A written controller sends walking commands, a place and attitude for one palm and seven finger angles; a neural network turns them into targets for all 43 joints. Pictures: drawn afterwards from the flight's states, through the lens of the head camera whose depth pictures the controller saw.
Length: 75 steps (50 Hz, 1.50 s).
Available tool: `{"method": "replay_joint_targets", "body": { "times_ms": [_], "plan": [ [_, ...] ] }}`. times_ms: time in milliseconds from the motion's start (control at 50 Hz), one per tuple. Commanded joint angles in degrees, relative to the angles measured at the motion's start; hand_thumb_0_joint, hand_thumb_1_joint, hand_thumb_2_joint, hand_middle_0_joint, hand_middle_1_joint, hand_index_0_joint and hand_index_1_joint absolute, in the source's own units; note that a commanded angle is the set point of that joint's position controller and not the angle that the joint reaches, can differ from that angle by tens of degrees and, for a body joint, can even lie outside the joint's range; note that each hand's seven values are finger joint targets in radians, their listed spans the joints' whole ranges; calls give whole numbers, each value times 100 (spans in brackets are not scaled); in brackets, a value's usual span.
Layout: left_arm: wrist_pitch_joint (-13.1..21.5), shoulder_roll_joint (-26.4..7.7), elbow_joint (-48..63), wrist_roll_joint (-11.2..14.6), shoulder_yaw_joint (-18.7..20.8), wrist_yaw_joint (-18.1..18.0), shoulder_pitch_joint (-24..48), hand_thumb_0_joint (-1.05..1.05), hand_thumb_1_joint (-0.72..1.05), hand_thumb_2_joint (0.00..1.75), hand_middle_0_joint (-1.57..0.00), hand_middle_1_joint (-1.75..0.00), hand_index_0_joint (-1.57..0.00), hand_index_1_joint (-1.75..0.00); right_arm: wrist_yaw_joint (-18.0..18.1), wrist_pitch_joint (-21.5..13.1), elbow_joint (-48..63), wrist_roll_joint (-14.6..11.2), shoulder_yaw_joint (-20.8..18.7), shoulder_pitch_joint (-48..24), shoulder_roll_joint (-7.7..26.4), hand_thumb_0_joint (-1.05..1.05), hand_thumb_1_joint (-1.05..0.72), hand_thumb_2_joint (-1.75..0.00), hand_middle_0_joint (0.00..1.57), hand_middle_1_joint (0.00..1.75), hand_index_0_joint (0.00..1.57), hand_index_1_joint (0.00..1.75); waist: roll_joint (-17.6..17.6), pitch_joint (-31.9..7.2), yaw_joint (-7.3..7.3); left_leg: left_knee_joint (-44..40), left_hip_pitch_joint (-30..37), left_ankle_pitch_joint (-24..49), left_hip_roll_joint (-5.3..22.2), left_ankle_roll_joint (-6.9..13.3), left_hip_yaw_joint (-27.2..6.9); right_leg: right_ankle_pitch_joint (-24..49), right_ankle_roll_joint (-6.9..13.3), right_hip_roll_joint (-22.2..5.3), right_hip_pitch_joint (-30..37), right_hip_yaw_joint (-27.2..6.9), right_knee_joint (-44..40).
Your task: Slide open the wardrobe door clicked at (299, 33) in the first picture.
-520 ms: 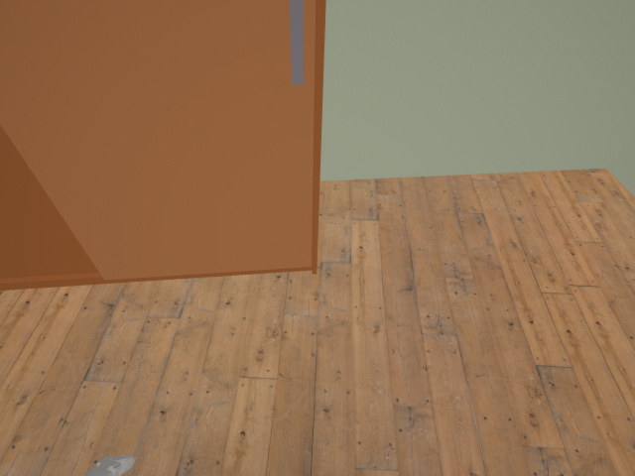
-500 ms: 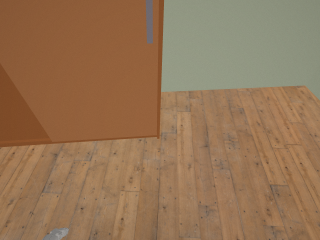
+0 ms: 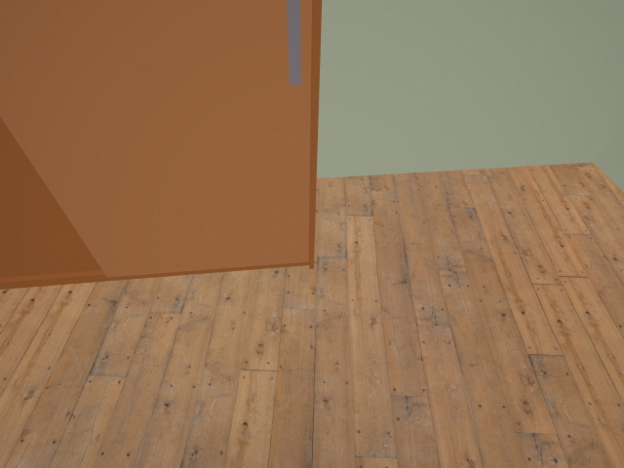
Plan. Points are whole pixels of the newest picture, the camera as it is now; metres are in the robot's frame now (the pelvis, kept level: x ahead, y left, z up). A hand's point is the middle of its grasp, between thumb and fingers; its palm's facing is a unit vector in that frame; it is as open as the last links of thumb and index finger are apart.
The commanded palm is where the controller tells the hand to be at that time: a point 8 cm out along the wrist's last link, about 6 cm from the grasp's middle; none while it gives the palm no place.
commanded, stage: stand and wait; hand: right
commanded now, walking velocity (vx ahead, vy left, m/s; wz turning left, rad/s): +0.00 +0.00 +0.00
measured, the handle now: (293, 13) +0.94 +0.09 +0.19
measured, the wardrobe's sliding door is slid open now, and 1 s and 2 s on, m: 0.00 0.00 0.00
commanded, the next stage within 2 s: look at it before walking up in 0.30 s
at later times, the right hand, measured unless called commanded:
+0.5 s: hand out of the picture +0.07 -0.24 -0.15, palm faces -0.02 +0.94 -0.34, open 7.4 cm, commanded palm none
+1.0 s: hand out of the picture +0.06 -0.24 -0.15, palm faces -0.02 +0.94 -0.34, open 7.4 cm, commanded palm none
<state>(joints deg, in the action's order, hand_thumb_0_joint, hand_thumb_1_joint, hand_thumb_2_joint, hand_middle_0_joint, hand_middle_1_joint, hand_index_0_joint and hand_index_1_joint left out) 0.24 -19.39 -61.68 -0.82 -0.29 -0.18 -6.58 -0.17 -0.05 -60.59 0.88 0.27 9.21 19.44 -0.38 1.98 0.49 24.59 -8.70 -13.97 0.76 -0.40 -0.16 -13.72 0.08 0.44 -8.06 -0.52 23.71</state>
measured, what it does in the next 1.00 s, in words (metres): stands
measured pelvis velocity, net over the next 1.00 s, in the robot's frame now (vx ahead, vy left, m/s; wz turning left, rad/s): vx -0.01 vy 0.01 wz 0.00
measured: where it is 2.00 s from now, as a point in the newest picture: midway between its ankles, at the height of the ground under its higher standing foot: outside the picture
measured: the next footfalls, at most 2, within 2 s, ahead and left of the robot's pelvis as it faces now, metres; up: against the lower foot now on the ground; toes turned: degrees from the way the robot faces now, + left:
right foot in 1.96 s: +0.23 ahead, -0.08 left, +0.00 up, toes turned +0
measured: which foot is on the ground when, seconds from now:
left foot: down 0.00-1.00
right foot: down 0.00-1.00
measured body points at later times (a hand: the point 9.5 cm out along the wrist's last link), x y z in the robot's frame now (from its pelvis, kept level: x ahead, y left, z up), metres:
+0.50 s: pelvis -0.01 +0.01 +0.00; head -0.01 +0.01 +0.45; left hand +0.07 +0.30 -0.13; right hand +0.07 -0.29 -0.13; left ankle -0.01 +0.12 -0.74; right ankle -0.01 -0.12 -0.74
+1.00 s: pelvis -0.01 +0.01 +0.00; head +0.00 +0.01 +0.45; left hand +0.08 +0.30 -0.13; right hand +0.07 -0.29 -0.13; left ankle -0.01 +0.12 -0.74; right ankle -0.01 -0.12 -0.74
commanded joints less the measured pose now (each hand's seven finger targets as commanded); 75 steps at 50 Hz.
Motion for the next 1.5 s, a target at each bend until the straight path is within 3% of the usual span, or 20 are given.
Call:
{"method": "replay_joint_targets", "body": {
  "times_ms": [0,320,660,940,1100,1180,1320,1340,1360,1400,1420,1440,1480],
  "plan": [
    [179,-1146,368,29,252,-65,340,0,90,90,-20,-30,-20,-30,93,-154,355,-33,-243,-340,1191,0,-90,-90,20,30,20,30,26,-456,-32,-447,146,990,634,236,-550,1025,180,-648,-12,-533,-422],
    [175,-1181,200,27,227,-50,235,0,90,90,-20,-30,-20,-30,78,-145,249,-26,-232,-388,1192,0,-90,-90,20,30,20,30,-22,-218,-21,-656,-29,390,608,221,-606,636,155,-661,-133,-594,-617],
    [186,-1154,193,38,222,-56,233,0,90,90,-20,-30,-20,-30,86,-181,256,-23,-238,-336,1185,0,-90,-90,20,30,20,30,2,-423,-27,-638,99,937,629,236,-598,1043,135,-694,48,-564,-534],
    [188,-1176,169,42,211,-68,273,0,90,90,-20,-30,-20,-30,82,-167,200,-25,-231,-325,1186,0,-90,-90,20,30,20,30,51,-354,-21,-685,137,956,614,212,-572,1050,128,-707,85,-572,-642],
    [199,-1209,187,38,234,-98,215,0,90,90,-20,-30,-20,-30,78,-149,255,-18,-258,-368,1204,0,-90,-90,20,30,20,30,7,-401,-35,-596,127,1355,587,238,-619,1258,115,-765,217,-461,-571],
    [148,-952,216,32,217,-114,78,0,90,90,-20,-30,-20,-30,88,-75,291,-14,-250,-219,976,0,-90,-90,20,30,20,30,-9,-424,-53,-443,12,1543,566,234,-733,1195,66,-776,202,-299,-369],
    [34,-414,341,24,192,-131,-277,0,90,90,-20,-30,-20,-30,107,79,427,3,-202,138,555,0,-90,-90,20,30,20,30,-123,-280,-70,-181,-410,1304,509,207,-959,694,-11,-749,-68,-55,-47],
    [28,-395,344,21,196,-129,-307,0,90,90,-20,-30,-20,-30,108,83,452,3,-195,157,528,0,-90,-90,20,30,20,30,-69,-233,-69,-188,-462,1156,505,210,-975,570,-5,-741,-144,-73,-61],
    [23,-375,335,6,191,-118,-385,0,90,90,-20,-30,-20,-30,93,80,438,7,-205,254,485,0,-90,-90,20,30,20,30,-85,-351,-64,-220,-433,552,423,207,-974,106,3,-761,-120,-104,-84],
    [22,-440,326,-39,236,-92,-461,0,90,90,-20,-30,-20,-30,14,118,492,35,-237,354,407,0,-90,-90,20,30,20,30,55,-29,-50,-194,-833,-1232,167,214,-910,-1393,119,-870,-326,-308,-397],
    [14,-496,354,-53,281,-84,-496,0,90,90,-20,-30,-20,-30,-23,132,536,48,-270,415,368,0,-90,-90,20,30,20,30,192,188,-42,-65,-1087,-1699,45,214,-828,-2057,212,-979,-446,-489,-576],
    [13,-552,367,-62,326,-83,-590,0,90,90,-20,-30,-20,-30,-54,130,587,66,-304,464,313,0,-90,-90,20,30,20,30,325,372,-69,237,-1298,-1816,-97,206,-691,-2515,332,-1152,-556,-729,-762],
    [47,-682,388,-52,433,-97,-702,0,90,90,-20,-30,-20,-30,-106,84,626,83,-348,660,81,0,-90,-90,20,30,20,30,670,383,-44,1210,-1333,-1319,-293,176,-240,-2809,678,-1694,-688,-1305,-1009]
  ]
}}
